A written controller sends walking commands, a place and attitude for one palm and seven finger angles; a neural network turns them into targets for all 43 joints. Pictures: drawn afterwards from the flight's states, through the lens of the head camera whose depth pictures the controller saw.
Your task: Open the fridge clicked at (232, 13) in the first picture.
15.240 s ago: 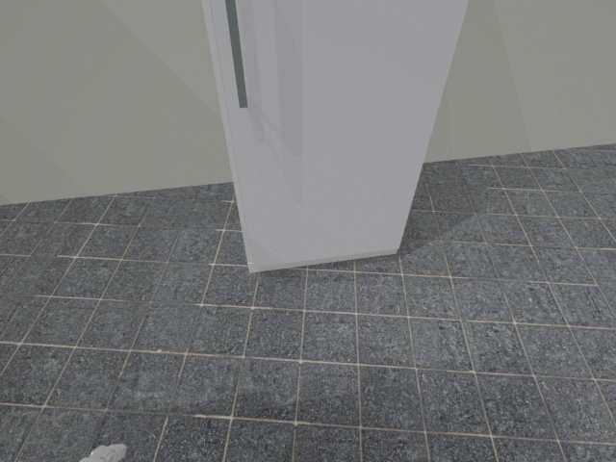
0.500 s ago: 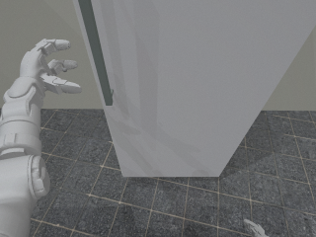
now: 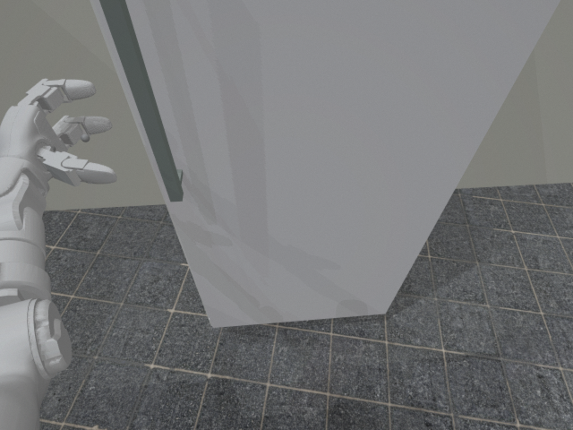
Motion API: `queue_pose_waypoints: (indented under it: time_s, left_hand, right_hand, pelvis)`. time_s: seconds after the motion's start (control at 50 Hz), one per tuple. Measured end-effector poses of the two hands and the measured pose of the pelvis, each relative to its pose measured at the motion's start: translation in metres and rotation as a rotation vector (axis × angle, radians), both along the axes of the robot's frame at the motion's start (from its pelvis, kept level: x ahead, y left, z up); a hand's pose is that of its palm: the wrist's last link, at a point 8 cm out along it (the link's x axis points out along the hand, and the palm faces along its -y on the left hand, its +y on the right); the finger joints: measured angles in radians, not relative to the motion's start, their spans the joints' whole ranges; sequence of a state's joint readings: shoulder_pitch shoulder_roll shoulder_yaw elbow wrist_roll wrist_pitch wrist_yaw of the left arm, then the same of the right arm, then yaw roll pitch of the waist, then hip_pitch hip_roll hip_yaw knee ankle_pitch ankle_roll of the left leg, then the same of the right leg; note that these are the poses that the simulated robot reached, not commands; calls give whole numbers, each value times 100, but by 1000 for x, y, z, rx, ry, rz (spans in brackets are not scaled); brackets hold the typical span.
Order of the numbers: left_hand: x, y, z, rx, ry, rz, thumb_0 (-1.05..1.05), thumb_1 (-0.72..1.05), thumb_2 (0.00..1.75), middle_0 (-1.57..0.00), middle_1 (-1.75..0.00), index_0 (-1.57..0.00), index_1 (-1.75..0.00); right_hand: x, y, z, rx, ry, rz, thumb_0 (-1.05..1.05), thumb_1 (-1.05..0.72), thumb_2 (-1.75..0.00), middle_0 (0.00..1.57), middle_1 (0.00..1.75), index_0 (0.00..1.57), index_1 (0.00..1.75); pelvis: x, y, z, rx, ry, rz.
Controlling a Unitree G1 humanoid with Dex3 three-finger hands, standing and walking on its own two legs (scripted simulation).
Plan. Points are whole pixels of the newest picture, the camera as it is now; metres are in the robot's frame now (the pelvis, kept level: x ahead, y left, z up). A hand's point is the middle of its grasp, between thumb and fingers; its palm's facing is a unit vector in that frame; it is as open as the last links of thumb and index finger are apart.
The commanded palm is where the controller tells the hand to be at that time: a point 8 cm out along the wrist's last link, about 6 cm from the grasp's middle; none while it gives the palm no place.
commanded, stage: move the hooked fingers beside the handle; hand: left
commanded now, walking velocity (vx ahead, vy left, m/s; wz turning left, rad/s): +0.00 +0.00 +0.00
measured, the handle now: (138, 59) +0.51 +0.19 +0.26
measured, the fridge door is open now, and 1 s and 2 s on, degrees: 0 0 0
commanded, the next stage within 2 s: feel for the door with the fingertips in 1.74 s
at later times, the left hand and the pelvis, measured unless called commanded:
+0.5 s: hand (93, 145) +0.44 +0.25 +0.18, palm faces +0.10 -0.99 +0.04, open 14.0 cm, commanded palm +0.41 +0.30 +0.19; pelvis +0.00 +0.00 +0.00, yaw +1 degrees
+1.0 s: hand (91, 142) +0.44 +0.25 +0.19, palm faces +0.09 -0.99 +0.04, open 14.0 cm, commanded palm +0.42 +0.30 +0.19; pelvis -0.01 +0.00 +0.00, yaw +1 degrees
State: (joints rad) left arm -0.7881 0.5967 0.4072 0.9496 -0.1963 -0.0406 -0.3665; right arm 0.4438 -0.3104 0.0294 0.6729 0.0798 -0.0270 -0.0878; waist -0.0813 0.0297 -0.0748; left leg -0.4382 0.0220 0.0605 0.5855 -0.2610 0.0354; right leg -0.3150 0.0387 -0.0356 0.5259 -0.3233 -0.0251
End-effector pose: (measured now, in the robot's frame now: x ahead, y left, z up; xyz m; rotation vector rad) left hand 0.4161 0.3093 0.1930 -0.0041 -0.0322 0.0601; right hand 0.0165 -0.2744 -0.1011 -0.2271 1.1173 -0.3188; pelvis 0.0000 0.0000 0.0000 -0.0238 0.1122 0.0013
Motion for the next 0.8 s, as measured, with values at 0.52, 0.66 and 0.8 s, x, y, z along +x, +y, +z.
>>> queue_pose_waypoints:
  time_s: [0.52, 0.66, 0.8]
  left_hand:
    - [-5, -5, -14, -36, 98, 47, -1, -50, 30, -30, -120, -30, -120]
    - [-15, 4, 2, 9, -37, 64, -2, -50, 30, -30, -120, -30, -120]
    - [-14, 2, -1, -19, 70, 12, -1, -51, 30, -30, -120, -30, -120]
  right_hand:
    - [77, 18, 8, 34, -177, 116, 1, -90, -90, 21, 30, 21, 30]
    - [51, 8, 4, 16, -105, 82, 1, -90, -90, 21, 30, 21, 30]
    - [42, 1, 4, 0, -94, 63, 1, -91, -90, 20, 30, 21, 29]
  pelvis:
    - [-1, -1, -1, 6, -11, 20]
    - [0, -3, 0, 3, -22, 14]
    - [-4, -3, 0, 1, -24, 25]
